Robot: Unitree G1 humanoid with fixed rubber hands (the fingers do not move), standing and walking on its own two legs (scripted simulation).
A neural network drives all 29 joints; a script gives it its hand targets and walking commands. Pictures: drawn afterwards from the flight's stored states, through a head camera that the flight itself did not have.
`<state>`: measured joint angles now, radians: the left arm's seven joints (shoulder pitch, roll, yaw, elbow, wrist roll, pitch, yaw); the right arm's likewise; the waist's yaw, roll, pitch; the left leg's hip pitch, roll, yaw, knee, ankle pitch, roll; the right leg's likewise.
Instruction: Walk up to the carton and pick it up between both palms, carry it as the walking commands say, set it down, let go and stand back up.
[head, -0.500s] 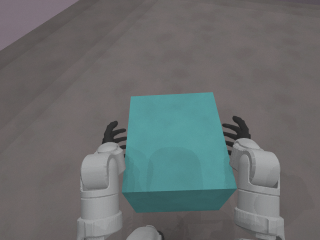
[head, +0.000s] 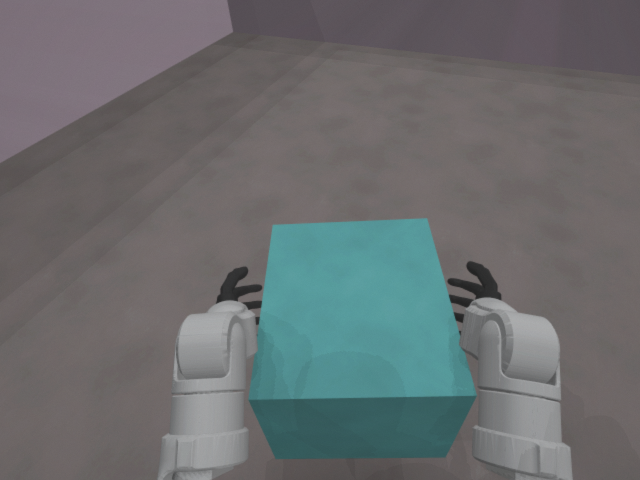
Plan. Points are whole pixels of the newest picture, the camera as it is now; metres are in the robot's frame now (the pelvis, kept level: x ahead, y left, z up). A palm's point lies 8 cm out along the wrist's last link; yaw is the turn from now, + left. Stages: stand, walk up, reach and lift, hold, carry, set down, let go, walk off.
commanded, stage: carry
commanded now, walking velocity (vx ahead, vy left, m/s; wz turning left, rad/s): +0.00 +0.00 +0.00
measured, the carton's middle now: (354, 334) +0.31 +0.00 +0.00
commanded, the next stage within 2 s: hold in 1.02 s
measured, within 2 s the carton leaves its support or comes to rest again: neither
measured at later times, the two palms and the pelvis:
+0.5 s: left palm (236, 359) +0.24 +0.14 +0.06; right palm (498, 360) +0.24 -0.16 +0.06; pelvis -0.05 -0.01 -0.01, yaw +1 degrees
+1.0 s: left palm (247, 361) +0.23 +0.12 +0.07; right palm (519, 371) +0.22 -0.17 +0.07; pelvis -0.05 -0.01 +0.00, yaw -1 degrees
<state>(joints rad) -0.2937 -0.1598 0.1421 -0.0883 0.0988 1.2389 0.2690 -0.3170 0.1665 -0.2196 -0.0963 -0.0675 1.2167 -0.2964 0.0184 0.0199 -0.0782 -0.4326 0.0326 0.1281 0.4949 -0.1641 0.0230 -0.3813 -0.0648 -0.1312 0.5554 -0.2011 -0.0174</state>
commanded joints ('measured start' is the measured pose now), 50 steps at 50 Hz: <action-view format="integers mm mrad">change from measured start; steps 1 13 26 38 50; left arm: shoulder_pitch -723 -709 -677 -639 -654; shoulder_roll -1058 -1040 -1009 -1016 -1004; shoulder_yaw -705 -662 -590 -599 -636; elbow -145 -113 -28 -69 -127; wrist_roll -486 -443 -379 -370 -387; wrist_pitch -44 -74 -164 -134 -153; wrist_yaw -471 -461 -478 -463 -469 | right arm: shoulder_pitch -659 -640 -588 -613 -605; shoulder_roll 1026 1024 983 993 1018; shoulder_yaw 725 713 633 689 713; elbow -98 -42 51 -20 -49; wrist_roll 419 414 329 386 403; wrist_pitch -3 -18 -115 -83 -106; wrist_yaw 498 511 507 511 520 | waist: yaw -36 -16 -24 -17 -23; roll -131 -258 -52 8 12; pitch -332 -332 -324 -377 -318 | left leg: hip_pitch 305 161 3 44 58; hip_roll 24 -39 64 95 90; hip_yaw -53 29 -45 -134 -137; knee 53 257 -102 -143 -129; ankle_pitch -139 -209 -396 -384 -366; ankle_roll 1 -48 -24 12 9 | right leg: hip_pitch -119 -107 95 164 99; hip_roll -114 -188 -47 -37 -50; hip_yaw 163 329 151 103 114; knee -271 -357 -142 -115 -151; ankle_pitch -416 -532 -306 -186 -221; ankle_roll -10 -69 -30 -9 -3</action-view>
